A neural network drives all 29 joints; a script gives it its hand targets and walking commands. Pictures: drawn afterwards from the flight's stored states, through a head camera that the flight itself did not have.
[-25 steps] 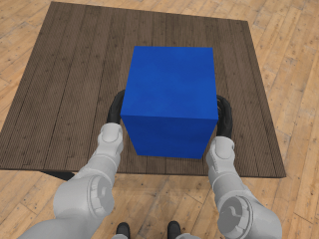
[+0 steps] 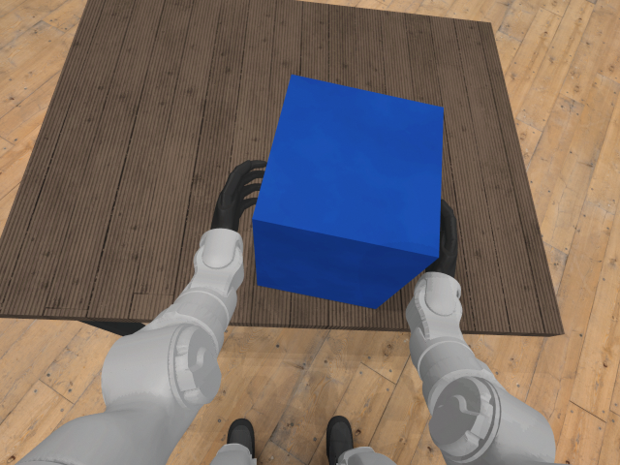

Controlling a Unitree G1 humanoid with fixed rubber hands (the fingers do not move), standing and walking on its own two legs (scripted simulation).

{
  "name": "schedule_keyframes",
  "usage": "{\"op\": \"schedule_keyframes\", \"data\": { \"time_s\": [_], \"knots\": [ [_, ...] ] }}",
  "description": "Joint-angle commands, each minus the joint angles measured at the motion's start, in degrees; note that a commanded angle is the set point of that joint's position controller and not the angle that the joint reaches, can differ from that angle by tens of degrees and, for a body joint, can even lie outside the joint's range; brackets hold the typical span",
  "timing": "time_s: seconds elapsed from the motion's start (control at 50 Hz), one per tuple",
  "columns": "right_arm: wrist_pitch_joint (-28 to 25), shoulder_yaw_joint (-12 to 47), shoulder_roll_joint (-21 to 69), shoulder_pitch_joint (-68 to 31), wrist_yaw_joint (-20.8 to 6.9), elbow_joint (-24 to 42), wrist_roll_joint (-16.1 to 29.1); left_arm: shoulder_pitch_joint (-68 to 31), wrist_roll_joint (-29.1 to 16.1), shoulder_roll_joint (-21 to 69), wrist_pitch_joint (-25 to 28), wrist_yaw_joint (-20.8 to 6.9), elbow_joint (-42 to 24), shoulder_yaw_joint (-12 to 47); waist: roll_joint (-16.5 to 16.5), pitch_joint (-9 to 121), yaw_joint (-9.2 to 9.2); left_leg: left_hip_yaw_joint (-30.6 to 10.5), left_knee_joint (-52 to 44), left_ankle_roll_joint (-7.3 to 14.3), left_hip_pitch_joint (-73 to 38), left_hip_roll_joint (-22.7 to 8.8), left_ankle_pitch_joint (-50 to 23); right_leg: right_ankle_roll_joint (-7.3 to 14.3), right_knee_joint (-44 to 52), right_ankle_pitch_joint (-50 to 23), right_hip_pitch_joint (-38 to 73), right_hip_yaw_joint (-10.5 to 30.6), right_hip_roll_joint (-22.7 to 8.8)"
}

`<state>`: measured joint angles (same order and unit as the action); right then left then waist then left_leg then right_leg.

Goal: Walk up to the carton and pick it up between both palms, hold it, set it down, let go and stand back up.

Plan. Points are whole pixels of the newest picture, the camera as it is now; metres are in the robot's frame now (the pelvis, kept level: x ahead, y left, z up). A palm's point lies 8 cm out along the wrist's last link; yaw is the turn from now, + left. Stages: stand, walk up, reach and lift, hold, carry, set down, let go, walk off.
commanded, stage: set down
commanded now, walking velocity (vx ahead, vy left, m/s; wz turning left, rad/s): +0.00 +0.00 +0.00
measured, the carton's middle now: (339, 207) +0.45 -0.04 -0.06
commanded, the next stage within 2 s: none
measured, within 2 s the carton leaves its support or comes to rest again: rests again in 0.42 s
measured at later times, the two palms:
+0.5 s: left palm (196, 207) +0.42 +0.16 -0.02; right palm (426, 253) +0.37 -0.14 -0.01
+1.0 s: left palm (187, 258) +0.35 +0.16 -0.01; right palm (451, 315) +0.29 -0.16 -0.01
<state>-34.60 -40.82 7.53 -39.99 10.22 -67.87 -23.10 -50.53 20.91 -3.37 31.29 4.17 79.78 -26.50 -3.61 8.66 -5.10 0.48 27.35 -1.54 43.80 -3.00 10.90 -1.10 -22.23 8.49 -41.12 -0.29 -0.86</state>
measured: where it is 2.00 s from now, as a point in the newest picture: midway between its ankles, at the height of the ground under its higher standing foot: outside the picture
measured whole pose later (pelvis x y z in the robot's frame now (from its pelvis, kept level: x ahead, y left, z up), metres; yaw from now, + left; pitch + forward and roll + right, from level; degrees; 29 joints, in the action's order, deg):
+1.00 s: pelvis -0.06 +0.02 -0.01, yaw -1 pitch +23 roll -3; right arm -26.5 -9.1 -0.5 -32.4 10.4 -64.5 1.7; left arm -46.3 3.1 -9.1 22.4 0.6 79.4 -6.7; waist 0.9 13.7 -5.1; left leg 0.5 34.8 0.5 47.8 -3.0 10.0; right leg -2.1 -25.2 5.2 -42.9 -0.1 -0.8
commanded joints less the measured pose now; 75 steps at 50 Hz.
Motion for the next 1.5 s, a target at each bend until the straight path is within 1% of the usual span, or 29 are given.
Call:
{"op": "schedule_keyframes", "data": {
  "time_s": [0.0,0.04,0.08,0.1,0.14,0.2,0.22,0.24,0.3,0.34,0.36,0.38,0.4,0.44,0.48,0.52,0.56,0.62,0.64,0.72,0.8,0.84,0.98,1.04,1.1,1.16,1.28,1.38,1.48],
  "knots": [
    [0.21,14.86,-1.07,-27.15,-3.81,-0.76,1.77,-31.82,-5.48,0.47,1.15,-0.57,-2.89,9.27,13.53,52.15,1.50,5.37,8.30,-3.58,-19.74,2.62,-30.19,1.67,-7.77,-34.92,22.73,-3.20,3.02],
    [0.52,15.99,-3.50,-27.63,-3.04,-0.52,4.06,-32.33,-7.66,-1.71,0.91,-0.31,-2.56,9.82,12.62,53.51,0.87,5.17,8.96,-3.49,-18.38,2.90,-29.86,1.54,-8.62,-36.13,24.07,-2.96,3.18],
    [0.89,17.78,-7.94,-27.96,-2.20,-0.13,7.45,-32.70,-10.32,-5.64,0.63,0.17,-2.74,10.60,12.87,56.38,0.73,5.14,10.16,-3.57,-17.68,3.18,-30.79,1.52,-9.80,-37.91,25.11,-2.65,3.44],
    [1.13,18.43,-8.46,-28.77,-1.92,0.00,8.70,-33.51,-11.44,-6.17,0.54,0.22,-2.99,11.20,12.76,56.55,0.39,4.81,10.33,-3.50,-17.63,3.15,-30.38,1.49,-9.97,-37.32,24.76,-2.69,3.55],
    [1.45,20.12,-12.51,-29.48,-1.47,1.03,11.95,-33.85,-14.35,-9.38,0.30,0.51,-3.45,12.63,12.78,59.11,-0.11,4.29,11.74,-3.89,-18.59,3.24,-32.42,1.69,-10.89,-38.41,24.65,-2.95,4.01],
    [1.62,22.34,-15.25,-29.87,-1.01,2.69,15.53,-33.50,-17.83,-11.14,-0.39,0.47,-5.37,15.01,12.61,61.49,-1.07,3.40,13.45,-4.52,-20.53,3.51,-36.38,1.74,-11.89,-40.95,25.35,-3.46,4.34],
    [1.30,23.68,-15.64,-27.90,-0.85,3.37,16.61,-31.37,-18.35,-11.31,-0.77,0.30,-6.17,15.15,12.35,61.66,-0.74,3.19,13.60,-4.55,-20.42,3.74,-37.70,1.75,-12.03,-42.21,26.48,-3.27,4.32],
    [1.20,24.15,-16.06,-27.98,-0.62,3.55,17.21,-31.37,-18.97,-11.46,-1.12,0.17,-6.36,15.60,12.06,61.05,-0.91,2.95,13.27,-4.54,-19.88,3.86,-37.32,1.60,-11.89,-41.76,26.92,-3.26,4.25],
    [0.73,25.06,-17.76,-25.45,-0.22,2.85,19.26,-28.29,-19.37,-11.28,-2.36,-0.08,-8.96,16.50,13.25,58.70,-1.60,2.12,13.23,-5.30,-22.36,3.82,-39.58,1.45,-11.56,-41.24,25.90,-3.65,4.66],
    [0.61,24.49,-19.38,-25.13,-0.24,1.55,20.47,-27.24,-19.35,-10.61,-3.21,-0.10,-10.71,17.31,15.48,57.11,-2.36,1.16,13.69,-6.51,-28.17,3.24,-42.78,1.60,-10.40,-38.10,21.12,-4.60,5.36],
    [0.48,24.39,-19.97,-24.22,-0.28,0.99,20.94,-25.91,-19.18,-10.44,-3.70,-0.09,-11.67,17.34,16.25,56.42,-2.37,0.70,14.17,-7.09,-31.74,2.85,-45.07,1.67,-9.58,-36.73,18.62,-4.97,5.70],
    [0.59,23.84,-21.05,-24.85,-0.43,0.07,21.16,-25.87,-19.38,-10.29,-4.14,-0.04,-11.73,17.77,16.35,55.36,-2.36,0.36,14.34,-7.54,-33.45,2.48,-45.89,2.27,-8.08,-34.75,16.33,-5.28,5.84],
    [0.63,23.84,-21.69,-24.38,-0.53,0.24,21.51,-25.24,-19.64,-10.26,-4.51,0.04,-12.27,18.29,16.30,54.67,-2.25,0.38,14.02,-7.62,-33.80,2.44,-45.35,2.74,-6.84,-33.60,15.64,-5.33,5.73],
    [1.14,24.27,-22.57,-24.63,-0.67,0.77,22.08,-24.59,-20.37,-10.79,-5.17,-0.04,-11.78,18.28,15.62,53.08,-1.68,0.43,13.44,-7.57,-33.51,2.43,-43.44,2.73,-6.21,-31.23,15.20,-5.33,5.56],
    [1.81,25.28,-23.00,-23.96,-0.80,1.57,22.85,-23.16,-20.96,-11.53,-5.73,-0.37,-10.91,18.17,14.93,51.16,-1.17,0.49,12.60,-7.26,-32.71,2.53,-40.67,2.11,-6.44,-29.48,15.50,-5.27,5.30],
    [2.37,26.55,-23.17,-23.41,-1.03,2.35,24.05,-22.05,-22.00,-11.58,-6.06,-0.86,-11.31,18.94,14.91,49.50,-1.05,0.08,11.96,-7.03,-32.60,2.45,-38.98,1.69,-6.93,-27.60,15.05,-5.36,5.20],
    [2.63,27.95,-22.82,-21.01,-1.15,4.37,24.80,-19.32,-22.50,-12.03,-6.32,-1.43,-12.02,19.14,14.04,48.49,-0.58,0.10,11.18,-6.52,-32.29,2.53,-36.28,1.26,-7.27,-26.64,15.94,-5.31,4.88],
    [3.57,29.34,-22.19,-21.41,-1.04,5.90,25.73,-20.10,-23.13,-13.22,-6.31,-2.11,-11.76,19.46,13.39,46.85,0.21,0.45,9.75,-5.67,-29.93,2.84,-29.39,0.80,-7.71,-22.77,16.44,-4.96,4.36],
    [3.63,30.07,-22.01,-19.74,-0.97,6.86,26.16,-18.07,-23.25,-13.22,-6.47,-2.33,-12.21,19.71,12.97,46.20,0.51,0.37,9.23,-5.39,-29.68,2.83,-27.54,0.81,-7.78,-22.67,17.32,-4.84,4.25],
    [4.55,31.78,-20.15,-18.77,-0.24,9.93,26.74,-16.77,-24.15,-14.31,-6.56,-3.15,-10.82,19.95,10.92,43.33,1.75,0.58,7.78,-4.14,-26.30,3.06,-18.84,0.64,-7.90,-18.13,18.75,-4.00,3.55],
    [5.53,33.17,-18.30,-17.77,0.51,12.26,27.19,-15.57,-25.13,-15.30,-6.58,-3.86,-10.53,20.74,9.21,40.52,2.30,0.66,6.62,-2.94,-23.37,3.12,-11.46,0.47,-7.97,-13.82,19.62,-3.23,2.93],
    [5.73,33.95,-17.37,-16.07,0.92,13.37,27.23,-14.22,-25.39,-16.00,-6.54,-4.33,-11.05,20.68,8.42,39.58,2.92,0.76,6.29,-2.39,-22.54,3.22,-8.88,0.34,-7.96,-12.10,20.39,-2.75,2.71],
    [6.54,36.33,-14.53,-11.48,1.75,15.73,27.79,-10.82,-26.72,-17.74,-5.81,-5.56,-14.23,21.35,6.29,35.50,3.95,0.82,4.93,-0.95,-19.97,3.33,-1.99,0.07,-7.73,-5.66,22.34,-1.59,2.32],
    [6.57,36.71,-13.85,-9.44,1.84,17.19,28.03,-8.91,-27.45,-17.70,-5.35,-5.78,-16.30,22.18,5.95,34.89,4.15,0.56,4.48,-0.71,-19.95,3.13,-0.11,0.17,-7.74,-3.91,22.36,-1.33,2.42],
    [6.13,37.41,-13.44,-5.61,1.90,18.29,28.40,-4.93,-27.55,-17.41,-5.11,-6.19,-19.12,22.72,6.35,34.30,4.32,0.10,4.29,-0.81,-21.41,3.04,-0.68,0.27,-7.69,-4.45,22.82,-1.10,2.54],
    [6.04,38.61,-12.68,-3.17,1.83,19.16,29.02,-2.16,-27.63,-17.95,-5.25,-6.85,-19.59,22.53,5.93,32.02,5.29,-0.08,4.07,-0.54,-21.31,3.20,0.10,0.23,-7.40,-2.95,22.91,-0.66,2.35],
    [4.91,38.97,-11.85,1.63,1.74,22.65,29.66,3.27,-28.58,-17.96,-5.17,-7.47,-24.07,23.71,7.49,29.40,6.05,-0.93,2.94,-0.70,-22.76,2.77,2.22,0.59,-6.86,-0.79,22.68,-0.67,2.49],
    [4.10,39.89,-10.97,7.14,1.14,25.80,29.90,9.01,-29.13,-18.23,-5.19,-8.08,-27.20,23.74,7.73,26.58,7.22,-1.22,2.74,-0.77,-24.42,2.89,2.13,0.74,-6.32,0.24,22.33,-0.46,2.35],
    [2.92,40.87,-9.61,13.07,0.88,27.47,29.81,14.60,-29.23,-18.34,-5.16,-8.90,-30.92,23.22,7.78,23.58,7.92,-1.45,2.72,-1.07,-26.71,2.93,0.45,0.90,-5.43,-0.28,22.79,-0.12,2.19]
  ]
}}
